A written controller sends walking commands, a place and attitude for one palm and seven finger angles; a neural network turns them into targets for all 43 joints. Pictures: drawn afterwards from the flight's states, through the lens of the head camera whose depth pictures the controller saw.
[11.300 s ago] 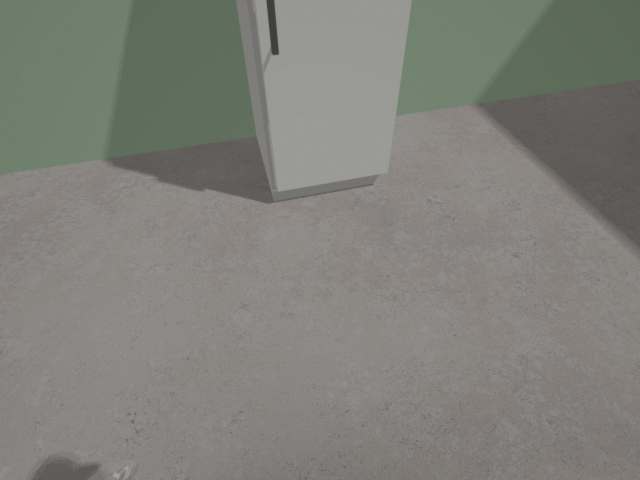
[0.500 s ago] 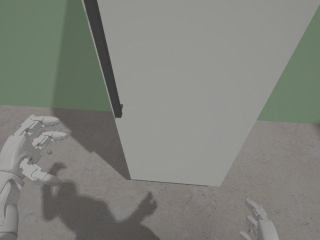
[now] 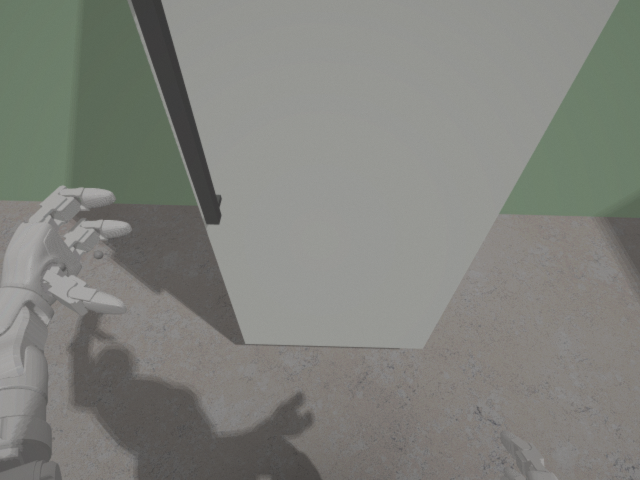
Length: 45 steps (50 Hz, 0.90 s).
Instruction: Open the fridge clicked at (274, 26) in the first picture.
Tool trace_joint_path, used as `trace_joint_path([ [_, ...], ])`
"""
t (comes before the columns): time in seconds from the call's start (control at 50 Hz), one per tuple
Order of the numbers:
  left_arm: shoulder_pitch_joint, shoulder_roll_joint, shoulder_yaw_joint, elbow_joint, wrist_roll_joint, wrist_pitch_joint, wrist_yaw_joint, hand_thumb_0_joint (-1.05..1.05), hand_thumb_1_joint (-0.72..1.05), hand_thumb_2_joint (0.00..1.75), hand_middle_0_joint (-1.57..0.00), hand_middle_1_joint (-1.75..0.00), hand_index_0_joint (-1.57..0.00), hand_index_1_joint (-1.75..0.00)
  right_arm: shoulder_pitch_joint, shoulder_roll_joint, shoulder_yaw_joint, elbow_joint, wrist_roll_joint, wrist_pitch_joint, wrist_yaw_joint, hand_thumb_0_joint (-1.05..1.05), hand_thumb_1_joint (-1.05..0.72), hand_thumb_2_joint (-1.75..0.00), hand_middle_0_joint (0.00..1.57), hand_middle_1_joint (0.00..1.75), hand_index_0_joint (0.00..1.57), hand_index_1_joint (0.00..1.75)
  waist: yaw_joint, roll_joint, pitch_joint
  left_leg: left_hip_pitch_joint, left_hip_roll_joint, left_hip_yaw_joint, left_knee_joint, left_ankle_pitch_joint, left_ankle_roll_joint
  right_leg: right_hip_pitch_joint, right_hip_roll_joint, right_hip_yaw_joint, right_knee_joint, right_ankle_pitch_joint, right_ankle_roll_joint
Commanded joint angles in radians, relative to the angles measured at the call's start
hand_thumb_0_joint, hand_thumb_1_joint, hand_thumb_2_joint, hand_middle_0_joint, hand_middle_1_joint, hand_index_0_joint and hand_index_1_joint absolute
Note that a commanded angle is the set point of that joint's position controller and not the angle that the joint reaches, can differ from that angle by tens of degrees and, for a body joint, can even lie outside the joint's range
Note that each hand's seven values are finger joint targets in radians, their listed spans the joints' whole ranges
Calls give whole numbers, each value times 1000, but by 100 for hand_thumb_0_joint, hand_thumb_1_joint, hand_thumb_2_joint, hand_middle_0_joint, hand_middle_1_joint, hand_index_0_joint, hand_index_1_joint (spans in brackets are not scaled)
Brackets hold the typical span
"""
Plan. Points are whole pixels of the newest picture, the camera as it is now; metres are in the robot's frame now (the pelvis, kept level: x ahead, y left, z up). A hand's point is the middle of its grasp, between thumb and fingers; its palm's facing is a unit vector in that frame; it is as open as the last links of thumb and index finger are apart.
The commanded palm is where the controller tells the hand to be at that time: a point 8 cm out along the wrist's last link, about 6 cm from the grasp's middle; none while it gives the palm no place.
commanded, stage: move the hooked fingers beside the handle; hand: left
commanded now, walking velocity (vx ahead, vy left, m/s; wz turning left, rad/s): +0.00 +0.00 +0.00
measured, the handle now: (186, 109) +0.53 +0.20 +0.17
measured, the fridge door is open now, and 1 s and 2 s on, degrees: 0 0 0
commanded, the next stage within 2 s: feel for the door with the fingertips in 1.86 s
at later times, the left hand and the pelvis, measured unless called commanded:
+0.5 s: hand (123, 214) +0.41 +0.27 +0.10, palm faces +0.02 -1.00 -0.01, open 14.0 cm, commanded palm +0.39 +0.32 +0.10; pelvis +0.01 +0.02 +0.00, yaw +0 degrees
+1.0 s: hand (144, 181) +0.47 +0.26 +0.10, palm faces +0.02 -1.00 -0.01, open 14.0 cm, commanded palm +0.45 +0.31 +0.10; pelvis +0.01 +0.01 -0.01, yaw -1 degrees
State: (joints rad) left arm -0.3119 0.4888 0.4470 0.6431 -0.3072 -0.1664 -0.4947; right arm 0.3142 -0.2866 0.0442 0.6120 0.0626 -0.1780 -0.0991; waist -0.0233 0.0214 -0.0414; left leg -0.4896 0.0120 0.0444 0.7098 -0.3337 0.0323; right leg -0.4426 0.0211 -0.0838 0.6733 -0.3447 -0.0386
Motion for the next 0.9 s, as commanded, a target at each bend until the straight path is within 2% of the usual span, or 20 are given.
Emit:
trace_joint_path([
  [0.0, -394, 305, 58, -215, -8, -93, 16, 0, -50, 30, -30, -120, -30, -120, -17, -142, -56, -132, 4, -35, -12, 0, -90, -90, 20, 30, 20, 30, -4, 99, -298, 161, -12, -68, -82, 217, 9, 79, -7, 75, -81, 250, 15],
  [0.06, -422, 278, 27, -177, 3, -90, 19, 0, -50, 30, -30, -120, -30, -120, 1, -146, -62, -118, 4, -27, -13, 0, -90, -90, 20, 30, 20, 30, -19, 92, -285, 187, -6, -82, -84, 221, 6, 29, -3, 58, -82, 233, 12],
  [0.12, -393, 273, 32, -183, 3, -88, 22, 0, -50, 30, -30, -120, -30, -120, 14, -149, -67, -123, 0, -18, -10, 0, -90, -90, 20, 30, 20, 30, -3, 85, -338, 228, -2, -91, -82, 297, 3, 45, 1, 50, -71, 282, 8],
  [0.14, -394, 252, 13, -179, 2, -84, 24, 0, -50, 30, -30, -120, -30, -120, 13, -147, -65, -123, 1, -15, -8, 0, -90, -90, 20, 30, 20, 30, -6, 89, -336, 231, -2, -91, -82, 304, 0, 38, -1, 46, -69, 285, 9],
  [0.28, -468, 258, 13, -96, 22, -72, 65, 0, -50, 30, -30, -120, -30, -120, 32, -152, -64, -122, -4, 20, 1, 0, -90, -90, 20, 30, 20, 30, -12, 29, -282, 189, 1, -94, -80, 324, -2, 17, 1, 42, -64, 292, 7],
  [0.3, -492, 291, 37, -90, 33, -78, 73, 0, -50, 30, -30, -120, -30, -120, 41, -154, -66, -118, -4, 26, 2, 0, -90, -90, 20, 30, 20, 30, -13, 35, -302, 196, 5, -96, -81, 332, -6, 18, 3, 42, -60, 295, 8],
  [0.34, -537, 252, -4, -123, 44, -98, 80, 0, -50, 30, -30, -120, -30, -120, 44, -149, -68, -117, -7, 31, 6, 0, -90, -90, 20, 30, 20, 30, -24, 100, -337, 256, 9, -103, -72, 368, -13, -17, 2, 40, -54, 286, 8],
  [0.42, -593, 275, 7, -66, 53, -124, 87, 0, -50, 30, -30, -120, -30, -120, 66, -156, -70, -97, -11, 48, 7, 0, -90, -90, 20, 30, 20, 30, -35, 76, -361, 270, 18, -118, -61, 393, -19, -36, 8, 38, -47, 279, 8],
  [0.5, -691, 252, -34, -3, 63, -127, 83, 0, -50, 30, -30, -120, -30, -120, 78, -159, -68, -80, -12, 64, 9, 0, -90, -90, 20, 30, 20, 30, -57, 97, -351, 270, 18, -121, -51, 383, -18, -72, 7, 37, -46, 267, 8],
  [0.52, -670, 264, -21, 20, 66, -125, 83, 0, -50, 30, -30, -120, -30, -120, 80, -161, -69, -78, -14, 68, 10, 0, -90, -90, 20, 30, 20, 30, -46, 105, -351, 264, 17, -124, -52, 379, -21, -74, 5, 36, -45, 259, 6],
  [0.54, -656, 274, -13, 61, 69, -121, 84, 0, -50, 30, -30, -120, -30, -120, 84, -164, -68, -79, -13, 74, 11, 0, -90, -90, 20, 30, 20, 30, -47, 68, -337, 239, 16, -124, -54, 354, -18, -72, 5, 34, -46, 249, 6],
  [0.58, -717, 278, -27, 97, 74, -124, 86, 0, -50, 30, -30, -120, -30, -120, 91, -167, -65, -74, -13, 85, 8, 0, -90, -90, 20, 30, 20, 30, -57, 63, -322, 208, 14, -121, -48, 343, -13, -76, 5, 35, -41, 249, 4],
  [0.64, -738, 345, 24, 131, 82, -144, 91, 0, -50, 30, -30, -120, -30, -120, 106, -173, -69, -71, -17, 97, 11, 0, -90, -90, 20, 30, 20, 30, -51, 53, -371, 200, 13, -115, -36, 346, -12, -56, 5, 41, -30, 270, 8],
  [0.66, -773, 323, -5, 116, 87, -157, 90, 0, -50, 30, -30, -120, -30, -120, 104, -169, -66, -73, -17, 101, 13, 0, -90, -90, 20, 30, 20, 30, -57, 95, -384, 214, 11, -113, -33, 351, -13, -66, 5, 45, -27, 270, 8],
  [0.68, -789, 320, -4, 110, 82, -169, 92, 0, -50, 30, -30, -120, -30, -120, 113, -167, -68, -71, -21, 103, 14, 0, -90, -90, 20, 30, 20, 30, -57, 91, -405, 226, 11, -116, -23, 389, -12, -58, 7, 44, -20, 291, 5],
  [0.7, -775, 361, 31, 118, 90, -179, 94, 0, -50, 30, -30, -120, -30, -120, 121, -171, -71, -69, -21, 107, 16, 0, -90, -90, 20, 30, 20, 30, -49, 96, -427, 231, 15, -116, -21, 398, -15, -58, 10, 46, -17, 292, 8],
  [0.72, -782, 328, 0, 140, 90, -181, 90, 0, -50, 30, -30, -120, -30, -120, 121, -168, -67, -69, -21, 112, 18, 0, -90, -90, 20, 30, 20, 30, -61, 96, -418, 227, 13, -113, -18, 393, -13, -65, 11, 46, -17, 293, 10],
  [0.78, -821, 372, 28, 210, 87, -187, 85, 0, -50, 30, -30, -120, -30, -120, 138, -177, -69, -55, -19, 129, 13, 0, -90, -90, 20, 30, 20, 30, -77, 26, -383, 151, 13, -99, -8, 340, 3, -47, 12, 54, -19, 296, 14],
  [0.86, -869, 413, 25, 277, 112, -176, 72, 0, -50, 30, -30, -120, -30, -120, 149, -182, -65, -52, -17, 144, 10, 0, -90, -90, 20, 30, 20, 30, -89, 90, -359, 103, 6, -88, -8, 265, 8, -74, 9, 66, -23, 257, 18],
  [0.88, -872, 421, 27, 289, 111, -177, 71, 0, -50, 30, -30, -120, -30, -120, 158, -183, -63, -54, -19, 149, 9, 0, -90, -90, 20, 30, 20, 30, -90, 69, -361, 85, 5, -86, 0, 276, 12, -57, 10, 67, -19, 271, 15],
])
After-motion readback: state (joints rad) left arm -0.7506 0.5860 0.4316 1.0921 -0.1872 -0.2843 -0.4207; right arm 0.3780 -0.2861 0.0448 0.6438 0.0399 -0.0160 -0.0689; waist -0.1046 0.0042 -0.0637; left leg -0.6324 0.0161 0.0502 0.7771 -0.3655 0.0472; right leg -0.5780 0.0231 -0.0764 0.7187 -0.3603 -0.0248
